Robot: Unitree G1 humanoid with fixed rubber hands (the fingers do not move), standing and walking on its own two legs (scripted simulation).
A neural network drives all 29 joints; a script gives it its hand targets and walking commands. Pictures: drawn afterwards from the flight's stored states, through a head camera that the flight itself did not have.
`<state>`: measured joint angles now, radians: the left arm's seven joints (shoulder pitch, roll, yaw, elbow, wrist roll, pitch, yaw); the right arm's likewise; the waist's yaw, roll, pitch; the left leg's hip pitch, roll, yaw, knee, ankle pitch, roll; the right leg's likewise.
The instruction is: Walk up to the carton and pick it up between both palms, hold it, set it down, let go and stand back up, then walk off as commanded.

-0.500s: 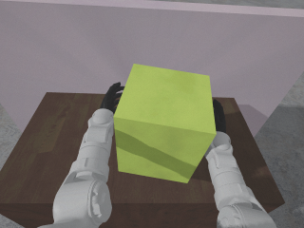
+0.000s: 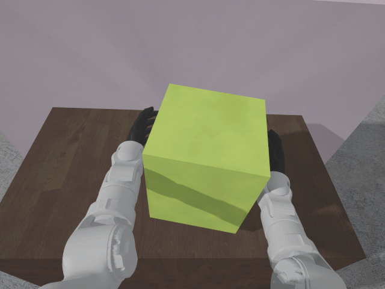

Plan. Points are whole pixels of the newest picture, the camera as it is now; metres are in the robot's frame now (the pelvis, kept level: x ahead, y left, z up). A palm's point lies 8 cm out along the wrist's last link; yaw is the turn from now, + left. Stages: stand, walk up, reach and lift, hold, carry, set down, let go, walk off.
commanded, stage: set down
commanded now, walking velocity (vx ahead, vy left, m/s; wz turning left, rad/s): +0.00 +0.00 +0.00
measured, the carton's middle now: (203, 162) +0.39 -0.04 +0.03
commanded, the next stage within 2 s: none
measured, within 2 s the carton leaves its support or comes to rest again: rests again in 0.78 s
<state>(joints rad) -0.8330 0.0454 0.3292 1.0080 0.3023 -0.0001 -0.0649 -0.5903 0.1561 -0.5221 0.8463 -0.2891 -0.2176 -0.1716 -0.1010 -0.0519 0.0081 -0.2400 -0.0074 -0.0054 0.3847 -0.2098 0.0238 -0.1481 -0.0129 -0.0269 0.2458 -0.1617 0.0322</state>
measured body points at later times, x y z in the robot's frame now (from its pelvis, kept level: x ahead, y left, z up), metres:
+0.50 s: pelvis -0.02 -0.01 +0.00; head +0.05 +0.03 +0.44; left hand +0.43 +0.10 +0.05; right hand +0.35 -0.19 +0.03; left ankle -0.01 +0.09 -0.75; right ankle -0.03 -0.14 -0.75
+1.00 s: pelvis -0.03 +0.00 +0.00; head +0.05 +0.04 +0.44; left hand +0.43 +0.11 +0.03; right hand +0.35 -0.18 +0.03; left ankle -0.01 +0.09 -0.75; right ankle -0.03 -0.14 -0.75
